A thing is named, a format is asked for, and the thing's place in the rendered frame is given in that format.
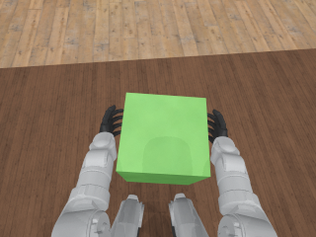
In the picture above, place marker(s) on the right robot forearm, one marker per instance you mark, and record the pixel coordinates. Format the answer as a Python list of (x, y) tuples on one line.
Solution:
[(235, 191)]

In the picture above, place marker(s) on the right robot hand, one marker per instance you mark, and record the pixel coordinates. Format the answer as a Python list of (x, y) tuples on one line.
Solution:
[(219, 125)]

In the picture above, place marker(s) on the left robot hand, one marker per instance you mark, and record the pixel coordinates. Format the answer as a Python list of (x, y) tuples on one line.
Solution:
[(108, 120)]

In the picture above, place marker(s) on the robot right thigh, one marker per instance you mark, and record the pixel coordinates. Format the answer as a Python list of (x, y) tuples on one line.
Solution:
[(185, 218)]

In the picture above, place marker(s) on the left robot upper arm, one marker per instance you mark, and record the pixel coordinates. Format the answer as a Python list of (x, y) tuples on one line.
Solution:
[(83, 223)]

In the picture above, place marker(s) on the robot thigh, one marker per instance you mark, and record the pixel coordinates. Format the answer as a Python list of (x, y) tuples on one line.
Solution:
[(185, 218), (128, 219)]

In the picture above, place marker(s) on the left robot forearm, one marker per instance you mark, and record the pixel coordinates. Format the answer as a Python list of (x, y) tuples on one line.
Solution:
[(92, 189)]

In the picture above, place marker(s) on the carton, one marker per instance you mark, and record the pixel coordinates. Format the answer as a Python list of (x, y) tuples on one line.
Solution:
[(163, 140)]

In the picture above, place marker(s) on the right robot upper arm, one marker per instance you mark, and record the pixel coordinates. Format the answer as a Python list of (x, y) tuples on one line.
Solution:
[(239, 225)]

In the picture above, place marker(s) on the robot left thigh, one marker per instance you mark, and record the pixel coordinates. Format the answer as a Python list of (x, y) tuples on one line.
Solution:
[(128, 219)]

